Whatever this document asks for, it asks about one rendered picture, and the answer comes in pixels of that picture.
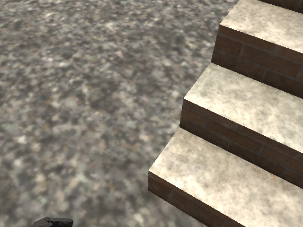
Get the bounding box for stairs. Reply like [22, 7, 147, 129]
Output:
[148, 0, 303, 227]

